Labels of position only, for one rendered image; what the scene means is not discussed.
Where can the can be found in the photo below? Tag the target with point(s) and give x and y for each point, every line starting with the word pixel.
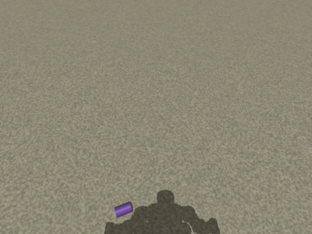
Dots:
pixel 123 209

